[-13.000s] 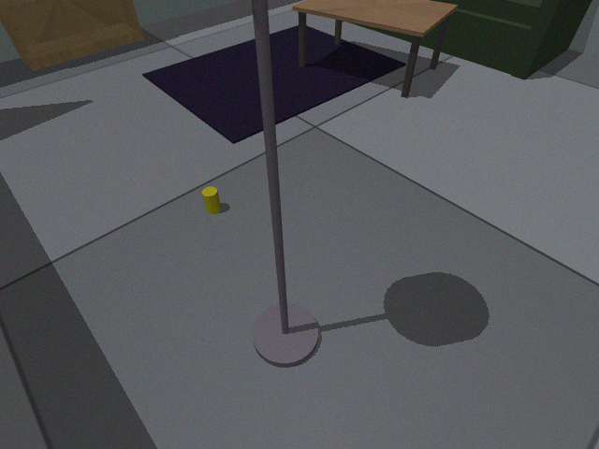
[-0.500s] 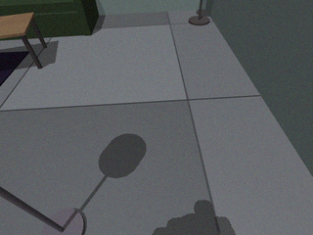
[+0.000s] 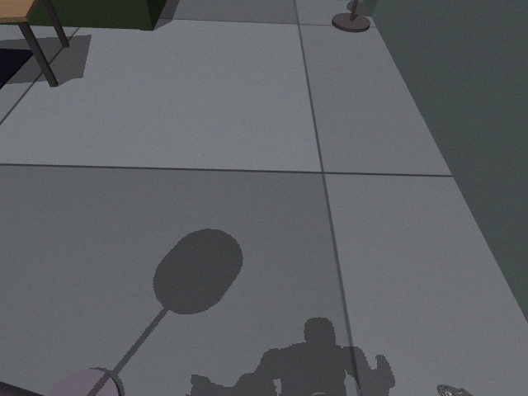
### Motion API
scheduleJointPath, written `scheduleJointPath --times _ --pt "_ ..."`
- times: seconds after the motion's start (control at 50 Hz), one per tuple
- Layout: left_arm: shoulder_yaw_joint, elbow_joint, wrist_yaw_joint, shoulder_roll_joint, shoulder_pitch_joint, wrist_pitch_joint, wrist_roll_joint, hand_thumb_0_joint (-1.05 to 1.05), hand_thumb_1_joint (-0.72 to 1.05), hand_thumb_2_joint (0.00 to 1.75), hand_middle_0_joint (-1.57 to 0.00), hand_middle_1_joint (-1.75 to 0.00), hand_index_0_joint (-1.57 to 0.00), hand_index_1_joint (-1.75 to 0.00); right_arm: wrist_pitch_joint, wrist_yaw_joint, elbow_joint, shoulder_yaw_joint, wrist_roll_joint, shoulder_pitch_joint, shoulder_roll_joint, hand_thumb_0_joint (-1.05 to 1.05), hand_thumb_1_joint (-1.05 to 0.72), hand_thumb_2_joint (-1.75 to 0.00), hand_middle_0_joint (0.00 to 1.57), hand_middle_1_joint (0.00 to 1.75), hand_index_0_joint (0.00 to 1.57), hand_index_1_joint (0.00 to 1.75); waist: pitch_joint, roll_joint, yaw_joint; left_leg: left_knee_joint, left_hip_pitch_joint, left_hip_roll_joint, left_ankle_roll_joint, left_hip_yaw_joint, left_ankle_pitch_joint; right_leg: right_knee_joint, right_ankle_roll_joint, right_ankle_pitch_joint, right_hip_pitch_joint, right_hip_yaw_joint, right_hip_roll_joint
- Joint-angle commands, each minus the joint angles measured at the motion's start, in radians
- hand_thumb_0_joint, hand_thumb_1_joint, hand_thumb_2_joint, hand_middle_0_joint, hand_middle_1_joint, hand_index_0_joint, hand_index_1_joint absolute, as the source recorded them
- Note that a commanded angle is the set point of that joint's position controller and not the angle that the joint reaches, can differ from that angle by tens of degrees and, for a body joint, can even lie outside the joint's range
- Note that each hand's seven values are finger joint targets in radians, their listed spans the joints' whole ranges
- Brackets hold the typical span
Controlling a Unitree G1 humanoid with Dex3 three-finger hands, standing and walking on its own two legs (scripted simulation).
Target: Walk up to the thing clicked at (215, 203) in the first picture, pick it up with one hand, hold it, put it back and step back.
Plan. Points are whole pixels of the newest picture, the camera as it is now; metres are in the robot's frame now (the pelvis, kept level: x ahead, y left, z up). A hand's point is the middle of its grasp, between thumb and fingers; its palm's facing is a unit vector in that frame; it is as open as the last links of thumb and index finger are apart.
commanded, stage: walk up
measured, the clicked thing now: out of the picture +0.42 +1.31 -0.70
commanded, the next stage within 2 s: stand in 0.90 s
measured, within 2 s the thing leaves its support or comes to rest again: neither
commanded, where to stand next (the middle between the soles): +0.05 -0.02 m, yaw +1 degrees
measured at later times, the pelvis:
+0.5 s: pelvis +0.02 -0.01 -0.01, yaw +2 degrees
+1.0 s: pelvis +0.01 -0.01 +0.02, yaw +2 degrees
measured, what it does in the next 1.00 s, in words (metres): steps on the spot: right foot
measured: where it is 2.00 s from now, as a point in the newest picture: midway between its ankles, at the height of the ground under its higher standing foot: outside the picture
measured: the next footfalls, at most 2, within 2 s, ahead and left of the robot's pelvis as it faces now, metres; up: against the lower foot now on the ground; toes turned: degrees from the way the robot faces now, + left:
right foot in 0.08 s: +0.09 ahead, -0.15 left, +0.00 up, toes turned +1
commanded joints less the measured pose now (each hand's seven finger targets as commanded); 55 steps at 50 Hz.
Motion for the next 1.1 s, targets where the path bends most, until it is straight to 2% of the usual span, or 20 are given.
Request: scheduleJointPath --times 0.0,0.02,0.04,0.06,0.08,0.1,0.12,0.16,0.22,0.26,0.28,0.3,0.32,0.34,0.36,0.4,0.44,0.52,0.78,1.08 --pt "0.055 0.008 0.027 0.154 0.131 -0.012 0.007 0.00 0.90 0.90 -0.20 -0.30 -0.20 -0.30 0.011 -0.026 -0.072 -0.073 0.023 -0.039 -0.256 0.00 -0.90 -0.90 0.20 0.30 0.20 0.30 -0.183 0.194 0.037 -0.022 -0.062 0.194 0.174 -0.132 0.359 -0.202 0.003 0.209 0.234 -0.057 0.032" --pt "0.062 0.005 0.029 0.180 0.118 -0.017 0.016 0.00 0.90 0.90 -0.20 -0.30 -0.20 -0.30 0.023 -0.026 -0.076 -0.068 0.030 -0.052 -0.241 0.00 -0.90 -0.90 0.20 0.30 0.20 0.30 -0.182 0.153 0.042 0.039 -0.071 0.155 0.132 -0.118 0.267 -0.250 -0.014 0.240 0.236 -0.050 0.035" --pt "0.069 -0.003 0.033 0.211 0.093 -0.023 0.025 0.00 0.90 0.90 -0.20 -0.30 -0.20 -0.30 0.034 -0.027 -0.071 -0.059 0.036 -0.037 -0.206 0.00 -0.90 -0.90 0.20 0.30 0.20 0.30 -0.162 0.061 0.039 0.103 -0.122 0.117 0.086 -0.098 0.129 -0.321 -0.039 0.294 0.236 0.036 -0.028" --pt "0.080 -0.031 0.035 0.274 0.041 -0.034 0.035 0.00 0.90 0.90 -0.20 -0.30 -0.20 -0.30 0.043 -0.025 -0.072 -0.044 0.043 0.000 -0.154 0.00 -0.90 -0.90 0.20 0.30 0.20 0.30 -0.138 -0.112 0.003 0.250 -0.183 0.007 0.030 -0.042 -0.031 -0.431 -0.104 0.342 0.201 0.320 -0.220" --pt "0.081 -0.040 0.036 0.321 0.004 -0.036 0.020 0.00 0.90 0.90 -0.20 -0.30 -0.20 -0.30 0.058 -0.037 -0.059 -0.054 0.039 -0.022 -0.177 0.00 -0.90 -0.90 0.20 0.30 0.20 0.30 -0.122 -0.177 0.020 0.397 -0.149 -0.059 0.015 -0.065 -0.364 -0.486 -0.253 0.438 0.092 0.481 -0.372" --pt "0.075 -0.044 0.039 0.310 -0.016 -0.037 0.022 0.00 0.90 0.90 -0.20 -0.30 -0.20 -0.30 0.065 -0.042 -0.040 -0.067 0.031 -0.030 -0.211 0.00 -0.90 -0.90 0.20 0.30 0.20 0.30 -0.107 -0.147 0.019 0.482 -0.136 -0.034 0.015 -0.117 -0.392 -0.446 -0.294 0.524 0.080 0.484 -0.370" --pt "0.066 -0.045 0.044 0.266 -0.011 -0.036 0.016 0.00 0.90 0.90 -0.20 -0.30 -0.20 -0.30 0.064 -0.043 -0.030 -0.068 0.039 -0.028 -0.210 0.00 -0.90 -0.90 0.20 0.30 0.20 0.30 -0.108 -0.100 0.017 0.501 -0.166 -0.042 0.018 -0.151 -0.372 -0.396 -0.268 0.636 0.122 0.383 -0.312" --pt "0.056 -0.039 0.051 0.247 -0.051 -0.034 0.025 0.00 0.90 0.90 -0.20 -0.30 -0.20 -0.30 0.054 -0.043 0.005 -0.065 0.049 0.008 -0.196 0.00 -0.90 -0.90 0.20 0.30 0.20 0.30 -0.144 -0.153 -0.004 0.427 -0.144 -0.029 0.011 -0.127 -0.319 -0.339 -0.208 0.659 0.162 0.253 -0.239" --pt "0.049 -0.043 0.052 0.240 -0.067 -0.024 0.029 0.00 0.90 0.90 -0.20 -0.30 -0.20 -0.30 0.046 -0.036 0.033 -0.061 0.032 0.001 -0.188 0.00 -0.90 -0.90 0.20 0.30 0.20 0.30 -0.188 -0.192 0.007 0.210 -0.080 -0.032 0.001 -0.051 -0.276 -0.282 -0.185 0.696 0.213 0.191 -0.208" --pt "0.046 -0.046 0.051 0.244 -0.095 -0.012 0.009 0.00 0.90 0.90 -0.20 -0.30 -0.20 -0.30 0.034 -0.036 0.064 -0.062 0.020 0.046 -0.176 0.00 -0.90 -0.90 0.20 0.30 0.20 0.30 -0.229 -0.167 -0.023 -0.062 0.028 -0.050 0.009 -0.019 -0.073 -0.173 -0.144 0.705 0.228 0.145 -0.180" --pt "0.038 -0.051 0.050 0.222 -0.104 -0.005 0.000 0.00 0.90 0.90 -0.20 -0.30 -0.20 -0.30 0.026 -0.039 0.076 -0.071 0.005 0.055 -0.204 0.00 -0.90 -0.90 0.20 0.30 0.20 0.30 -0.242 -0.113 -0.029 -0.126 0.127 -0.014 0.029 -0.077 0.092 -0.121 -0.095 0.633 0.148 0.130 -0.167" --pt "0.023 -0.059 0.048 0.166 -0.088 0.000 -0.010 0.00 0.90 0.90 -0.20 -0.30 -0.20 -0.30 0.018 -0.042 0.060 -0.084 -0.010 0.012 -0.265 0.00 -0.90 -0.90 0.20 0.30 0.20 0.30 -0.246 0.040 -0.003 -0.154 0.193 0.135 0.081 -0.293 0.270 -0.038 -0.032 0.459 0.030 0.069 -0.087" --pt "0.024 -0.035 0.052 0.171 -0.097 0.010 -0.014 0.00 0.90 0.90 -0.20 -0.30 -0.20 -0.30 0.017 -0.034 0.047 -0.087 0.012 -0.077 -0.327 0.00 -0.90 -0.90 0.20 0.30 0.20 0.30 -0.221 0.155 0.015 -0.120 0.106 0.251 0.197 -0.417 0.349 -0.046 0.007 0.110 0.040 -0.010 0.012" --pt "0.034 -0.005 0.053 0.194 -0.102 0.010 -0.003 0.00 0.90 0.90 -0.20 -0.30 -0.20 -0.30 0.016 -0.030 0.044 -0.085 0.017 -0.105 -0.307 0.00 -0.90 -0.90 0.20 0.30 0.20 0.30 -0.198 0.162 0.017 -0.099 0.035 0.258 0.228 -0.399 0.389 -0.038 0.003 -0.044 0.122 0.008 0.008" --pt "0.029 0.007 0.048 0.179 -0.100 0.004 0.000 0.00 0.90 0.90 -0.20 -0.30 -0.20 -0.30 0.017 -0.031 0.050 -0.071 0.018 -0.128 -0.271 0.00 -0.90 -0.90 0.20 0.30 0.20 0.30 -0.193 0.134 0.032 -0.068 0.026 0.203 0.195 -0.307 0.380 -0.118 -0.008 0.008 0.156 0.012 0.008" --pt "0.031 0.038 0.042 0.200 -0.095 -0.013 0.003 0.00 0.90 0.90 -0.20 -0.30 -0.20 -0.30 0.022 -0.033 0.061 -0.053 0.028 -0.135 -0.234 0.00 -0.90 -0.90 0.20 0.30 0.20 0.30 -0.189 0.107 0.035 0.006 -0.016 0.089 0.083 -0.170 0.317 -0.243 -0.029 0.423 0.254 0.048 -0.051" --pt "0.030 0.041 0.039 0.233 -0.133 -0.019 -0.001 0.00 0.90 0.90 -0.20 -0.30 -0.20 -0.30 0.026 -0.032 0.096 -0.040 0.033 -0.084 -0.200 0.00 -0.90 -0.90 0.20 0.30 0.20 0.30 -0.222 0.072 0.005 0.000 0.044 0.024 0.034 -0.129 0.195 -0.278 -0.082 0.487 0.236 0.139 -0.136" --pt "0.005 0.078 0.035 0.188 -0.197 -0.006 -0.001 0.00 0.90 0.90 -0.20 -0.30 -0.20 -0.30 0.026 -0.027 0.134 -0.038 0.026 -0.140 -0.219 0.00 -0.90 -0.90 0.20 0.30 0.20 0.30 -0.172 0.074 0.008 -0.133 0.049 0.083 0.066 -0.193 0.142 -0.297 -0.020 0.325 0.213 0.049 -0.052" --pt "-0.005 0.201 0.021 0.165 -0.257 -0.016 0.002 0.00 0.90 0.90 -0.20 -0.30 -0.20 -0.30 0.029 -0.012 0.246 -0.015 0.023 -0.205 -0.192 0.00 -0.90 -0.90 0.20 0.30 0.20 0.30 -0.121 0.033 0.004 -0.295 0.134 0.066 0.023 -0.155 0.011 -0.548 0.002 0.198 0.223 0.092 -0.081" --pt "-0.005 0.243 0.020 0.173 -0.206 -0.020 0.015 0.00 0.90 0.90 -0.20 -0.30 -0.20 -0.30 0.016 -0.014 0.276 -0.026 0.007 -0.187 -0.190 0.00 -0.90 -0.90 0.20 0.30 0.20 0.30 -0.117 0.038 0.005 -0.345 0.118 0.072 0.007 -0.150 -0.021 -0.574 0.012 0.171 0.253 0.092 -0.081"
